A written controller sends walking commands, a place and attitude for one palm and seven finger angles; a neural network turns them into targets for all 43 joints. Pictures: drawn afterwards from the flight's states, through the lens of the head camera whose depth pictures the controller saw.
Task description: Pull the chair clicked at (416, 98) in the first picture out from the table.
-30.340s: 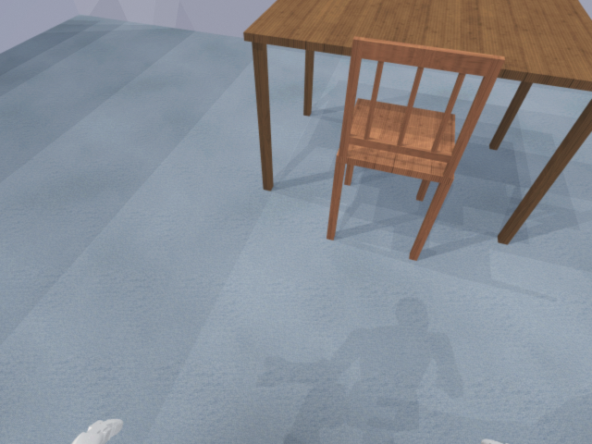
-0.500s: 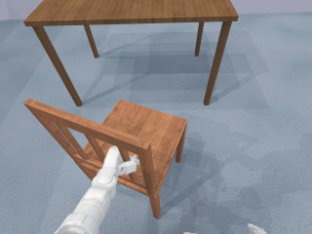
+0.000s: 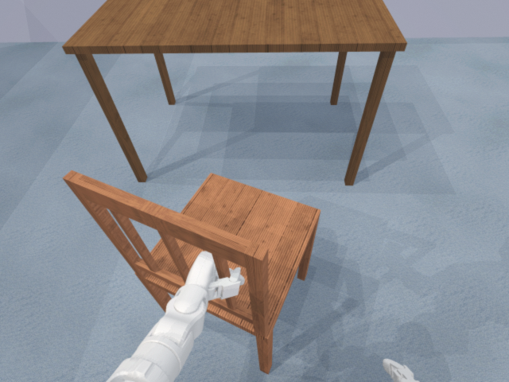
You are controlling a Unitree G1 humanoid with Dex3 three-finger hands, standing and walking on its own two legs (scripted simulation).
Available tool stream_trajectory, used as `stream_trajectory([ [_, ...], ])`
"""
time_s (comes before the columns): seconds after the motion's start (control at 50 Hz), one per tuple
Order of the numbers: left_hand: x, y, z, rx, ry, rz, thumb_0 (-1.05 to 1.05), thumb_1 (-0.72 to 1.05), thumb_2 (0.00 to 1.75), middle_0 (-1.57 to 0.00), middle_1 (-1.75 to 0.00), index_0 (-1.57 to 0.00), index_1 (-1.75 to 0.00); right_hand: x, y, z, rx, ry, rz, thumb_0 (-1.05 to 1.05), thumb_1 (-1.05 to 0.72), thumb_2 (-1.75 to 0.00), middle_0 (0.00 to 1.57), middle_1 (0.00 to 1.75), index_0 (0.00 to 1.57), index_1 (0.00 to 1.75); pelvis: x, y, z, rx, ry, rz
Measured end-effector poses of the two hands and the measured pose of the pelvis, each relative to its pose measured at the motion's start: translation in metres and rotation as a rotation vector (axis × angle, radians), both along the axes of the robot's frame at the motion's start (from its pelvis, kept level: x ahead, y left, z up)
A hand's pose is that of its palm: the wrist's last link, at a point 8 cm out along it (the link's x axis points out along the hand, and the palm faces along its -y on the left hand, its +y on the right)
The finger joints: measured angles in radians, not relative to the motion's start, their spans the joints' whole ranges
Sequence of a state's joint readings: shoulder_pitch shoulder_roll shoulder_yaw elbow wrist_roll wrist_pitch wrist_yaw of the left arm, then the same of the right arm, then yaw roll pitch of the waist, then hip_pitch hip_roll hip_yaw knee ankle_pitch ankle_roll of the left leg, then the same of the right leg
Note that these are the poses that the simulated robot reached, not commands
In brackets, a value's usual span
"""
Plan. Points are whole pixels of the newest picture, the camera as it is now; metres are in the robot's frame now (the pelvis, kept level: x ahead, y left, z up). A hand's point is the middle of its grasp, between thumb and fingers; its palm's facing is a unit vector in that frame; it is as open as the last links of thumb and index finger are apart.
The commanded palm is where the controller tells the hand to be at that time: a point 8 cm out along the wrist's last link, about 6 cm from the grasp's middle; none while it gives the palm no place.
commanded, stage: open the thumb and straighten the fingers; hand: left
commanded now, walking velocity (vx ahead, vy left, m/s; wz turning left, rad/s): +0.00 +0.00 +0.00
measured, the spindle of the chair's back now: (179, 261) +0.35 +0.18 -0.09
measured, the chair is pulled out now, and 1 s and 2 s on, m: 0.61 0.61 0.61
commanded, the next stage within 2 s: draw the fingers out of the gap in 0.80 s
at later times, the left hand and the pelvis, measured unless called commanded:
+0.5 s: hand (222, 275) +0.30 +0.08 -0.04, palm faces -0.22 -0.97 -0.10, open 12.7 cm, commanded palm +0.29 +0.13 -0.03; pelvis -0.03 +0.01 -0.02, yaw +2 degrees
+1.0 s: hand (220, 272) +0.31 +0.08 -0.04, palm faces -0.18 -0.98 -0.08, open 17.4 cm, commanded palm +0.28 +0.14 -0.02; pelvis -0.04 +0.00 -0.02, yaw +1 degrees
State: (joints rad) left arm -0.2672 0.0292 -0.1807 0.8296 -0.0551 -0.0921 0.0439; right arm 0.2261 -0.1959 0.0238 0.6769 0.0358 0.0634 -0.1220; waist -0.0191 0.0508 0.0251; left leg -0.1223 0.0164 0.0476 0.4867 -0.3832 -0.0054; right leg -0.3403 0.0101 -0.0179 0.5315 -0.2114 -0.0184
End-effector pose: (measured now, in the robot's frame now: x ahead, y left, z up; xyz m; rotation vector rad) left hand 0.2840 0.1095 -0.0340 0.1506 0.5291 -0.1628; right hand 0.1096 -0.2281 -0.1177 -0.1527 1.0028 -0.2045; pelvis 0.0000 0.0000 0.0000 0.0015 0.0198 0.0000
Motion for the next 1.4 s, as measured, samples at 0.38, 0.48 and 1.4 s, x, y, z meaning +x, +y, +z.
stream_trajectory([
  [0.38,0.008,0.025,0.007,0.016,-0.036,0.0,0.03,0.07,0.5,-0.44,-1.34,-0.47,-1.39,-0.024,-0.022,0.004,0.005,-0.053,0.019,0.01,-0.9,-0.89,0.2,0.3,0.2,0.3,-0.025,0.004,-0.014,0.012,0.104,0.024],
  [0.48,0.012,0.025,0.01,0.003,-0.028,-0.028,0.02,-0.26,0.35,-0.38,-1.15,-0.4,-1.18,-0.038,-0.016,-0.007,0.022,-0.042,0.02,0.01,-0.9,-0.89,0.2,0.3,0.2,0.3,-0.033,0.007,-0.018,0.015,0.115,0.026],
  [1.4,-0.061,0.031,0.01,-0.021,-0.039,0.004,-0.01,-0.54,0.21,0.0,0.0,0.0,0.0,0.022,-0.011,0.009,0.028,-0.25,0.128,0.01,-0.9,-0.89,0.2,0.3,0.2,0.3,-0.03,-0.007,-0.024,0.012,0.097,0.051],
])
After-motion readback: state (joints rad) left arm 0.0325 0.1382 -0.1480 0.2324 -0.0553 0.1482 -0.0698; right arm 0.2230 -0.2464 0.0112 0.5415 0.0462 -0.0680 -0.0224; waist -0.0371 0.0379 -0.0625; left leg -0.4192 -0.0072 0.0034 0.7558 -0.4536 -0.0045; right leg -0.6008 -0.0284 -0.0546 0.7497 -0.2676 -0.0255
